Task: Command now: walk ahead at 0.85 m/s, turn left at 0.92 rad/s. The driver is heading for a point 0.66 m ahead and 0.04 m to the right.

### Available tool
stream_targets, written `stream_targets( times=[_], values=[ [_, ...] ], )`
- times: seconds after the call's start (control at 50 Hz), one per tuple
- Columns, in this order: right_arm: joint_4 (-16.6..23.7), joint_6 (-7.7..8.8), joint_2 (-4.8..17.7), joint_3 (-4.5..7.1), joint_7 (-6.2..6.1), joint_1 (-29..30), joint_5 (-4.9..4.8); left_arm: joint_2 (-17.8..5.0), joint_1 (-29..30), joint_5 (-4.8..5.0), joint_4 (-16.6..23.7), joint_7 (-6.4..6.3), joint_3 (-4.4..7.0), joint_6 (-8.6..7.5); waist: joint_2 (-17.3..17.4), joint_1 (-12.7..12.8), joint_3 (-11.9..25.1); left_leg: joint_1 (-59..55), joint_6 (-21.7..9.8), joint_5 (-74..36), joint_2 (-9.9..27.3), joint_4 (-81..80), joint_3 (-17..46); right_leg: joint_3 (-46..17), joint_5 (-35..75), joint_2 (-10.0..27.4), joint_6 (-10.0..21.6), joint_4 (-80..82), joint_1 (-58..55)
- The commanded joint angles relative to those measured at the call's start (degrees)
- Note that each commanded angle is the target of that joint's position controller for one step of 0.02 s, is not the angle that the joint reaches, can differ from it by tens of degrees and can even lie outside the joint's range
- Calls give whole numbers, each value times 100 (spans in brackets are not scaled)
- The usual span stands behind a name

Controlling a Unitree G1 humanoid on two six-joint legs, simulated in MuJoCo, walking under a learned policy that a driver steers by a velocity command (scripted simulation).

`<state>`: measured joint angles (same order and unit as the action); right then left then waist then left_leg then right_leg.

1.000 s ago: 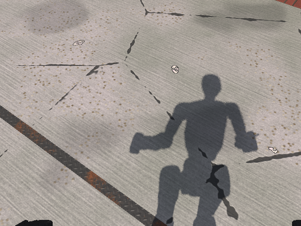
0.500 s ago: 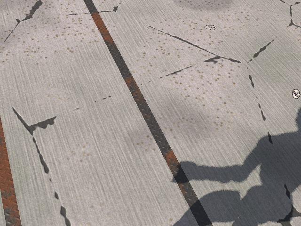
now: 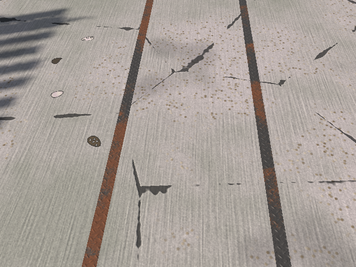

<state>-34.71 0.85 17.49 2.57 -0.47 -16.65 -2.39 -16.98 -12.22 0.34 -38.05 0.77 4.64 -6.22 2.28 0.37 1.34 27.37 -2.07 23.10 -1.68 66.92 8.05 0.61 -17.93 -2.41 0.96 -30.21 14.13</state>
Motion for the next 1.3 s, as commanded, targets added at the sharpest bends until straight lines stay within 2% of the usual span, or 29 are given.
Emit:
stream_targets(
  times=[0.02, 0.16, 0.26, 0.32, 0.36, 0.38, 0.4, 0.42, 0.44, 0.48, 0.52, 0.58, 0.64, 0.7, 0.76, 0.8, 0.82, 0.84, 0.86, 0.88, 0.9, 0.94, 1.04, 1.1, 1.18, 1.2, 1.24, 1.26, 1.3],
  values=[
    [619, 124, 519, 148, 47, 589, 46, -646, -582, -32, 91, -107, 130, 18, -867, 355, -700, 2680, 38, -704, 799, 931, -43, -2097, -1343, 1784, 426, 1900, -1479],
    [625, 221, 126, 23, 143, 1197, 9, -416, -1227, -150, -468, -52, -36, -66, -576, 284, -1133, 2885, 93, -2011, 447, -154, -31, -480, 643, 1496, 674, 2382, -1232],
    [901, 420, -140, -133, 455, 2276, 50, -664, -1885, 48, -952, -132, -112, 52, -455, 480, -1386, 2004, -165, -2310, 304, -2227, -1043, 358, 2663, 1695, 661, 2743, -1666],
    [989, 434, 154, 16, 507, 2163, 53, -1109, -1965, 32, -1141, -216, -114, 148, -1285, -22, -783, 545, -537, -1569, -300, -2651, -1645, 703, 7371, 1946, 673, 1704, -2205],
    [507, 301, 831, 365, 375, 73, -11, -1339, -1661, -12, -1202, -278, -101, 254, -1591, -1302, 406, -2040, -925, -1667, -441, -3143, -1436, 752, 8701, 2013, 561, -532, -1803],
    [103, 195, 1077, 499, 259, -1226, -25, -1149, -1514, -48, -1089, -312, -177, 239, -1292, -1865, 953, -4338, -1009, -1486, 209, -3258, -456, 545, 6713, 1728, 435, -2319, -150],
    [9, 294, 1537, 498, 207, -1184, 155, 184, -2534, -35, -861, -150, -533, 101, 716, -706, 2056, -6570, -1703, 576, 2121, -3439, 2782, -169, -612, 526, 275, -4708, 2235],
    [-58, 374, 906, 410, 169, -1550, 211, -588, -1782, 261, -803, -140, -363, -120, 330, -1229, 2623, -6099, -1550, 1655, 2230, -4589, 3955, -1139, -741, 404, 471, -5157, 2414],
    [-215, 452, 693, 309, 188, -1254, 297, -724, -838, 517, -435, -165, -246, -163, 210, -1132, 1235, -5098, -1263, 974, 2045, -4953, 3091, -1052, -408, 559, 457, -5275, 2883],
    [-344, 558, 350, 230, 210, -497, 340, -384, -559, 384, -371, -159, -275, -120, -386, -519, -44, -3253, -1062, -171, 1719, -5313, 1645, -957, 308, 1007, 353, -4737, 2779],
    [-455, 634, -168, 132, 241, -116, 405, -190, -1153, 363, -606, -68, -240, 159, 129, -8, -292, -2276, -803, -1021, 1399, -5498, 505, -977, 776, 1334, 263, -4631, 2199],
    [-621, 705, -108, 161, 232, 165, 249, -26, -894, 309, -542, -19, -246, 424, 115, 164, -836, -1491, -481, -2009, 1232, -5852, -674, -819, 995, 1442, 76, -4531, 2534],
    [-660, 772, -38, 126, 132, 262, 390, -34, -84, 218, -195, 2, -280, 362, 24, 98, -1313, -906, -234, -3358, 720, -6064, -1676, -449, 2127, 1031, -1, -3352, 2528],
    [-923, 784, 225, 118, -79, -537, 287, 228, 791, -34, 110, 267, -418, 47, -599, -251, -1348, -900, -65, -4742, 725, -5728, -1869, 534, 3392, 387, 11, -1145, 1478],
    [-1053, 588, 994, 264, -256, -793, 218, -219, 410, -33, 171, 430, -252, -10, 193, 136, -453, -2342, 43, -7168, 1111, -4645, -1691, 753, 2968, -371, 241, -474, 661],
    [-957, 416, 1116, 298, -237, -226, 280, -829, -1248, 0, -212, 275, 12, 131, 508, 1201, 357, -2579, 187, -7419, 1118, -2500, -1664, 164, 3100, -224, 592, -167, -752],
    [-858, 411, 774, 222, -193, -224, 247, -1114, -1676, -54, -390, 129, 43, 251, -295, 1251, 763, -2190, 292, -4275, 523, -486, -1798, -559, 5062, 411, 673, 103, -1655],
    [-969, 410, -319, -115, -30, -1923, 271, -1401, -1323, -396, -262, 107, -14, 134, -2246, 183, 2014, 281, 726, 1594, -329, 2645, -882, -3071, 7739, 2330, 2192, -948, -4209],
    [-1177, 522, 407, -53, 104, -1824, 114, -956, -1333, -376, -132, 140, -35, 173, -801, 773, 3367, 131, 475, 1323, -409, 2772, 616, -3857, 6996, 2411, 2524, -257, -4199],
    [-885, 479, 707, 52, 95, -1012, -59, -928, -729, -264, 1, 145, -45, 218, -498, 586, 2483, 231, 387, 1089, -79, 2318, 445, -3236, 5768, 2244, 2306, 142, -3277],
    [-664, 421, 586, 25, 15, -463, 47, -695, -144, -53, -24, 160, -101, 219, 187, 245, 1258, 515, 375, 855, 196, 1572, 15, -2750, 4600, 1903, 1989, 568, -2020],
    [-719, 207, 465, 46, -99, -397, 169, -441, 128, -100, -64, 110, -201, 172, 164, -85, 427, -41, 473, 504, 449, 867, -138, -2086, 4569, 1632, 1798, 985, -350],
    [-762, 42, 52, -75, -251, -448, 267, -444, 384, -182, -258, 87, -188, 166, -374, -262, 714, -858, 717, -221, 635, -1329, -350, -882, 5346, 1211, 1596, 1116, 492],
    [-782, -5, 206, -39, -234, -85, 229, -499, 349, -152, -394, 36, -176, 310, -610, -94, 862, -1181, 737, -1280, 542, -2188, -431, -693, 3860, 1080, 1362, 1173, 427],
    [-761, -9, 273, 15, -197, 259, 297, -335, 490, -107, -530, 43, -264, 410, -813, -132, 400, -1684, 504, -1837, 393, -3568, -558, -859, 1244, 953, 981, 1001, 771],
    [-725, 16, 318, 21, -193, 336, 373, -178, 322, -101, -612, 49, -321, 396, -727, -120, 268, -1850, 371, -2159, 484, -4046, -430, -873, 768, 798, 703, 850, 842],
    [-581, 2, 901, 133, -238, 650, 387, -50, -455, -201, -740, 60, -348, 347, 564, 439, 210, -1949, -213, -2885, 1359, -4211, 446, -363, -548, 45, 153, 149, 1037],
    [-666, -14, 529, 63, -193, 720, 381, 46, -377, -181, -749, 17, -392, 393, 808, 403, 356, -1289, -304, -1450, 1281, -4450, 434, -163, -234, 96, 22, 166, 357],
    [-686, 21, 257, 1, -110, 816, 373, -195, 126, -170, -736, -65, -329, 547, 385, 203, -55, -865, 26, -607, 757, -4486, 85, -235, 231, 156, -20, 252, 181]
  ],
)
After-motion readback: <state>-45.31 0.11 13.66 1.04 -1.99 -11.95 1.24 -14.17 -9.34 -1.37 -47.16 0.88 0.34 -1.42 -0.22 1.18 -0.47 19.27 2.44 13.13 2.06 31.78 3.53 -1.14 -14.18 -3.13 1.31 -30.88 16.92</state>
